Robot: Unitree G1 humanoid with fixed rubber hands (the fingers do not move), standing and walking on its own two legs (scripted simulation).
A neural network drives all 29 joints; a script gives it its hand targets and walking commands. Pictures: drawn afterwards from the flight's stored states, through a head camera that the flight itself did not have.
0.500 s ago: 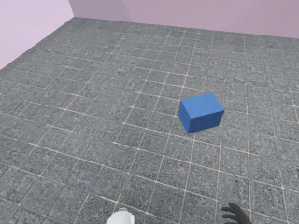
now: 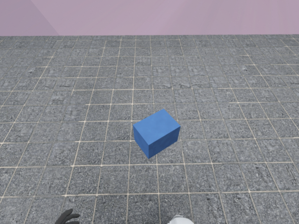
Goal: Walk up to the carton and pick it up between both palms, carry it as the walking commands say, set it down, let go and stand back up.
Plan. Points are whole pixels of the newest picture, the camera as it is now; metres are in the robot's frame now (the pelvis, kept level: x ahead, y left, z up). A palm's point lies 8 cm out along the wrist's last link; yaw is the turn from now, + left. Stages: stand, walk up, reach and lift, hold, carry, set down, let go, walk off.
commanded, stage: walk up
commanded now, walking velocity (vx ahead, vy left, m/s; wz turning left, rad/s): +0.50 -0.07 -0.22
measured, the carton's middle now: (156, 133) +0.83 -0.11 -0.67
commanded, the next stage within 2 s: none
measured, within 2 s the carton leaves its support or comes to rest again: neither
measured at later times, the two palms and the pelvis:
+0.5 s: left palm out of the picture +0.15 +0.21 -0.13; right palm (212, 159) +0.34 -0.24 -0.12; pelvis +0.21 -0.02 +0.01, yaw -3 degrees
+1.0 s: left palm (91, 151) +0.41 +0.19 -0.13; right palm (223, 173) +0.30 -0.28 -0.16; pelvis +0.31 -0.04 -0.01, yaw -4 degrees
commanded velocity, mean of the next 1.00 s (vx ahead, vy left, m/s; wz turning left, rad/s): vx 0.24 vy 0.02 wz -0.12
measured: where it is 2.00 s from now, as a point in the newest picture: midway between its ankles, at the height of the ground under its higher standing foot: (178, 195)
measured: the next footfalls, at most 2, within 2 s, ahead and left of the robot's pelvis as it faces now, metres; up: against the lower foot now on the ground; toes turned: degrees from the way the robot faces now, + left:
right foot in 0.04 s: +0.18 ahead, -0.13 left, +0.00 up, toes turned -7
left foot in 0.56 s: +0.37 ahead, +0.12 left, +0.00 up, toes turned +5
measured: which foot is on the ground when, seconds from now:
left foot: down 0.00-0.06, up 0.08-0.54, down 0.56-0.90, up 0.92-1.00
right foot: up 0.00-0.02, down 0.04-0.56, up 0.58-0.84, down 0.86-1.00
